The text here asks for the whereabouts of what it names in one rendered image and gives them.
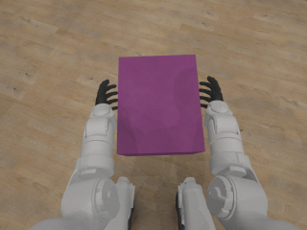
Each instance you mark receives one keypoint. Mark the right robot forearm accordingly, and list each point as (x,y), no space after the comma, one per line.
(225,142)

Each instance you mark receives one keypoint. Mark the robot left hand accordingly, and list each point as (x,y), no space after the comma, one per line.
(102,96)

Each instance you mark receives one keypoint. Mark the robot right thigh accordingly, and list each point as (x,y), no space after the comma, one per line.
(191,200)

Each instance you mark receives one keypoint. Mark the carton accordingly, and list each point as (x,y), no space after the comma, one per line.
(159,106)

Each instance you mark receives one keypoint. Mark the robot left upper arm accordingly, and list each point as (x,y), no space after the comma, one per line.
(85,205)

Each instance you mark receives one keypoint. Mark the robot right upper arm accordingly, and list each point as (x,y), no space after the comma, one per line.
(241,204)

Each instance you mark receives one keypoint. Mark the robot right hand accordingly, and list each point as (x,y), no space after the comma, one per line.
(215,92)

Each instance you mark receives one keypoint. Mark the left robot forearm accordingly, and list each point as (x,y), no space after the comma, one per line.
(97,146)

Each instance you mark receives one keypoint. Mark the left robot shin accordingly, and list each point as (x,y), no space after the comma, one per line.
(124,179)

